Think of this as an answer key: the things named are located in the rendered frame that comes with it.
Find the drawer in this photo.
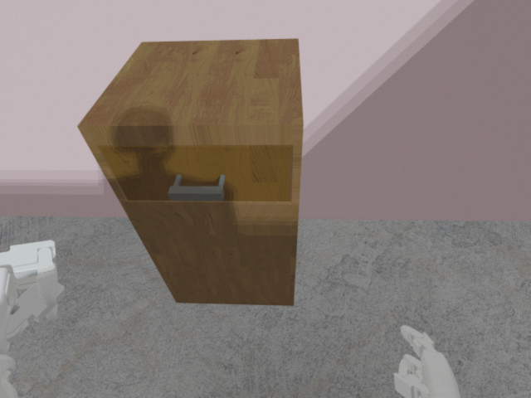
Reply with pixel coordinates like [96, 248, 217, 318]
[100, 145, 291, 201]

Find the robot left forearm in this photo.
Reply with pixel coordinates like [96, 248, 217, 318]
[0, 354, 18, 398]

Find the right robot hand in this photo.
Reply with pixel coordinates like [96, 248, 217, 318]
[394, 325, 460, 398]

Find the handle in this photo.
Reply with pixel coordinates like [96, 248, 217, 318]
[168, 175, 225, 201]

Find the left robot hand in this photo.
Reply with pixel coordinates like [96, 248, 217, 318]
[0, 240, 65, 355]

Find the cabinet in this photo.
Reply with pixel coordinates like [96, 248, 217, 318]
[77, 38, 304, 306]

